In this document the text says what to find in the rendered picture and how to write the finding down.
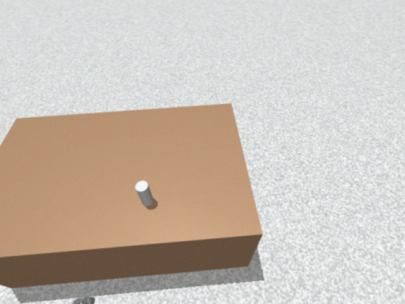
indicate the can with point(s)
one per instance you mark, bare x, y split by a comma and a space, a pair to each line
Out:
144, 193

